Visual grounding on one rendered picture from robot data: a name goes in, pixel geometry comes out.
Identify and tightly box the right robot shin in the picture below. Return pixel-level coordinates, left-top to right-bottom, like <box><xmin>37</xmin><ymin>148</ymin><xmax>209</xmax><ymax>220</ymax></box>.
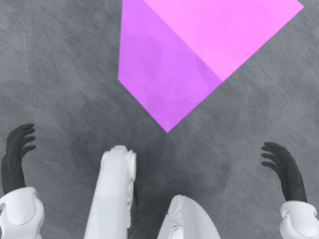
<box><xmin>157</xmin><ymin>213</ymin><xmax>183</xmax><ymax>239</ymax></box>

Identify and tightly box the robot left forearm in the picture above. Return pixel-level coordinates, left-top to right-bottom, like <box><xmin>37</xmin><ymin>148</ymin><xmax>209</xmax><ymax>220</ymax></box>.
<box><xmin>0</xmin><ymin>186</ymin><xmax>45</xmax><ymax>239</ymax></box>

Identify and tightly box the right robot hand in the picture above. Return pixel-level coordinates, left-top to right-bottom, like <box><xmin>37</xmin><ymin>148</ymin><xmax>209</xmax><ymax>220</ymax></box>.
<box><xmin>261</xmin><ymin>141</ymin><xmax>308</xmax><ymax>203</ymax></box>

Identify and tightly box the carton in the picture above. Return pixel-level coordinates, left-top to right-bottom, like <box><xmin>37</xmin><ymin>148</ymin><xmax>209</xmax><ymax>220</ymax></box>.
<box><xmin>118</xmin><ymin>0</ymin><xmax>304</xmax><ymax>132</ymax></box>

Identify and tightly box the robot shin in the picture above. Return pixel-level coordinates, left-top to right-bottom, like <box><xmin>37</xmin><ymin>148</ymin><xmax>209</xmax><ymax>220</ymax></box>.
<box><xmin>157</xmin><ymin>213</ymin><xmax>183</xmax><ymax>239</ymax></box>
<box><xmin>101</xmin><ymin>145</ymin><xmax>134</xmax><ymax>229</ymax></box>

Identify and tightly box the left robot shin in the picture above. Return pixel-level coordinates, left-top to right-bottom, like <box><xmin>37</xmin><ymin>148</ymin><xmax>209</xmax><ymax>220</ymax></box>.
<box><xmin>101</xmin><ymin>145</ymin><xmax>134</xmax><ymax>229</ymax></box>

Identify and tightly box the left robot hand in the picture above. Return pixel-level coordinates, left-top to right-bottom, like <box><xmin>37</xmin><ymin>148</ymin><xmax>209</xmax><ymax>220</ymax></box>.
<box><xmin>1</xmin><ymin>123</ymin><xmax>36</xmax><ymax>195</ymax></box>

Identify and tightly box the robot right forearm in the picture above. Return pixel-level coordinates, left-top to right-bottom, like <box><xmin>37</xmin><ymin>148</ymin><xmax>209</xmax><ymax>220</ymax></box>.
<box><xmin>279</xmin><ymin>200</ymin><xmax>319</xmax><ymax>239</ymax></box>

